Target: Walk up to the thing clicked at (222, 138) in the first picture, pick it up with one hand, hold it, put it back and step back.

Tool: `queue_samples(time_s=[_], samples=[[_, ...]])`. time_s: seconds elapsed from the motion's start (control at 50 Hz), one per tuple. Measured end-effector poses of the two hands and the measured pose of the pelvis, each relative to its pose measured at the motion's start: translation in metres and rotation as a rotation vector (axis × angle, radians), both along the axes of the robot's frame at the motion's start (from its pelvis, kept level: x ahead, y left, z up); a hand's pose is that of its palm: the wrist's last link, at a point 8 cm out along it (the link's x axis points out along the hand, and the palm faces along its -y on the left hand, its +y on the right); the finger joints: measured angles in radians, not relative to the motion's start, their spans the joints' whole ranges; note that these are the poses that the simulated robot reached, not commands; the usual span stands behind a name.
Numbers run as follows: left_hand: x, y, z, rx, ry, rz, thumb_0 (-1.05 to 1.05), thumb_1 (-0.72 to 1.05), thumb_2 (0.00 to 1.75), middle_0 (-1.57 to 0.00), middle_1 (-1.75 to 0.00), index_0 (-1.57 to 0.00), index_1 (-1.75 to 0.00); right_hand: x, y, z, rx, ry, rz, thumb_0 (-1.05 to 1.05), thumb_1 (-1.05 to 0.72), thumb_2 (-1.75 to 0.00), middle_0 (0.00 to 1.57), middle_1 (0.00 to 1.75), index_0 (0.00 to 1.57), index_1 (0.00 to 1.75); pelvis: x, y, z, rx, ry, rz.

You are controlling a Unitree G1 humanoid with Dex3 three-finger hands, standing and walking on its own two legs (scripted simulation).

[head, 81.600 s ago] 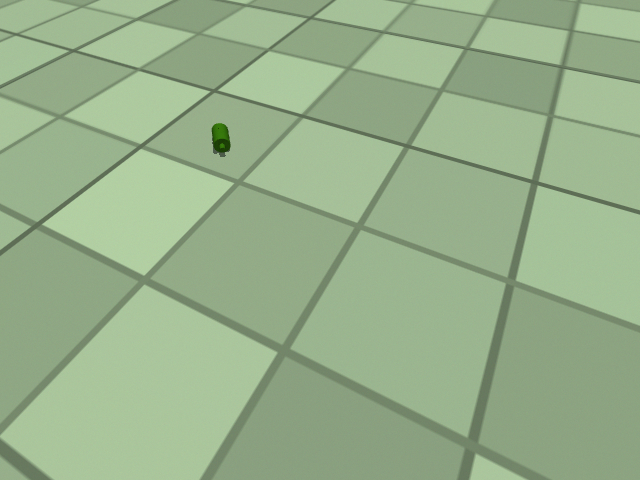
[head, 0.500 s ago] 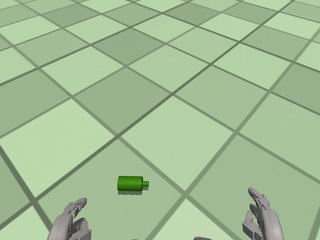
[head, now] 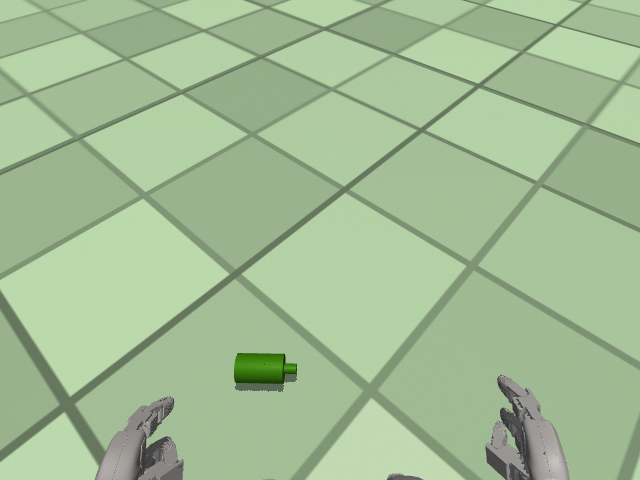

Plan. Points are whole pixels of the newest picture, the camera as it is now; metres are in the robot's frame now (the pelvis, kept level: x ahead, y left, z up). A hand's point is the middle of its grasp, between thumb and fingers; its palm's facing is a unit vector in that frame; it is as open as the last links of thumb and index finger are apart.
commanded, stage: stand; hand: left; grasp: from above
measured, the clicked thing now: (266, 368) +0.54 +0.16 -0.67
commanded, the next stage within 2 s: none
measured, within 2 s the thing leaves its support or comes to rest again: neither
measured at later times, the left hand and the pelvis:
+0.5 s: hand out of the picture +0.05 +0.24 -0.11, palm faces +0.04 -0.95 -0.32, open 7.4 cm; pelvis -0.01 +0.01 +0.05, yaw +0 degrees
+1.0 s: hand out of the picture +0.02 +0.24 -0.10, palm faces +0.03 -0.94 -0.34, open 7.3 cm; pelvis -0.02 +0.00 +0.07, yaw +0 degrees
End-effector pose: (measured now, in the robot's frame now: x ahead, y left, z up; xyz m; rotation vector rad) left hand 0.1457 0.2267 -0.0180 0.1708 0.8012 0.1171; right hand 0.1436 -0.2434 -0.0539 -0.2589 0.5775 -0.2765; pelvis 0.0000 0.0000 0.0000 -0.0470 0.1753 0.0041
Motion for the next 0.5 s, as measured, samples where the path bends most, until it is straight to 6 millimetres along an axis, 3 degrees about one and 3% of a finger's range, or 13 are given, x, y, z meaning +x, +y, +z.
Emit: queue_samples(time_s=[0.06, 0.16, 0.32, 0.5], samples=[[0.001, 0.001, -0.002, 0.025, -0.019, -0.016, 0.01, 0.91, 0.90, -0.21, -0.30, -0.20, -0.30, -0.002, 0.000, -0.002, -0.015, 0.025, 0.024, 0.01, -0.90, -0.90, 0.21, 0.30, 0.20, 0.30, -0.003, 0.000, 0.001, 0.003, -0.024, 0.000], [-0.002, 0.022, -0.027, 0.120, 0.006, -0.034, 0.01, 0.90, 0.90, -0.21, -0.30, -0.21, -0.30, -0.017, -0.008, -0.020, -0.037, 0.312, 0.154, 0.01, -0.90, -0.90, 0.21, 0.30, 0.21, 0.30, -0.012, 0.000, 0.014, 0.039, -0.117, -0.002], [-0.051, 0.053, -0.047, 0.150, 0.195, 0.036, 0.01, 0.91, 0.90, -0.21, -0.30, -0.21, -0.30, -0.055, -0.029, -0.021, 0.012, 0.469, 0.059, 0.01, -0.90, -0.90, 0.21, 0.30, 0.21, 0.30, -0.013, 0.003, 0.030, 0.049, -0.177, -0.004], [-0.103, 0.060, -0.055, 0.115, 0.359, 0.099, 0.01, 0.91, 0.90, -0.21, -0.30, -0.20, -0.30, -0.087, -0.025, -0.016, 0.035, 0.578, 0.005, 0.01, -0.90, -0.90, 0.21, 0.30, 0.20, 0.30, -0.013, 0.009, 0.046, 0.040, -0.224, 0.000]])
